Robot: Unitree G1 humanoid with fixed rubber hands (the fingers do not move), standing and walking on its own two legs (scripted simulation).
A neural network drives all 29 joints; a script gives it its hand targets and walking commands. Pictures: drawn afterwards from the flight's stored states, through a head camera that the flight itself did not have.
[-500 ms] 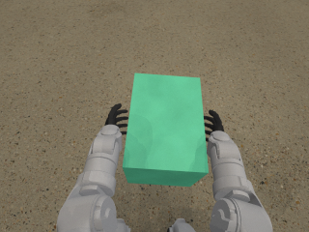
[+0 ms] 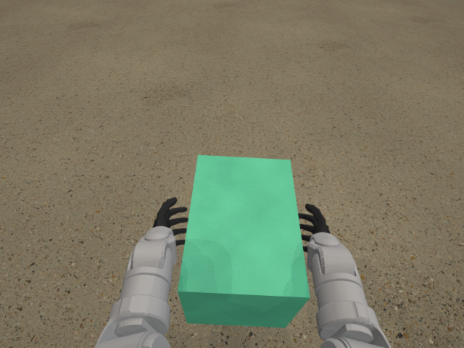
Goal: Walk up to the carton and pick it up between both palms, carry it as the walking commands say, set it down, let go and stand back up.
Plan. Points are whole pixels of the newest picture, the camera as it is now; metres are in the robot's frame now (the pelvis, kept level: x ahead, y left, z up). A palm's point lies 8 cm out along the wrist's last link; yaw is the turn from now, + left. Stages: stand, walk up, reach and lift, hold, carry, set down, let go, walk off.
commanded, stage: reach and lift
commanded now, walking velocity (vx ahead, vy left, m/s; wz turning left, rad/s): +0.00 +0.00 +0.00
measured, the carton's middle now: (240, 238) +0.38 -0.02 -0.04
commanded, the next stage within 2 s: hold in 1.30 s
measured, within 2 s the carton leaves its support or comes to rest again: neither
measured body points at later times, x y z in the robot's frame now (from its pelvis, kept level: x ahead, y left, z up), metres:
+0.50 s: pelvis -0.01 +0.00 +0.00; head -0.08 +0.00 +0.45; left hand +0.33 +0.13 +0.08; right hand +0.32 -0.16 +0.06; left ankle +0.01 +0.14 -0.73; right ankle +0.04 -0.14 -0.73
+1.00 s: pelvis +0.01 +0.00 +0.01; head -0.06 +0.00 +0.45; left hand +0.32 +0.14 +0.06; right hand +0.32 -0.16 +0.06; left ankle +0.01 +0.14 -0.73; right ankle +0.04 -0.14 -0.73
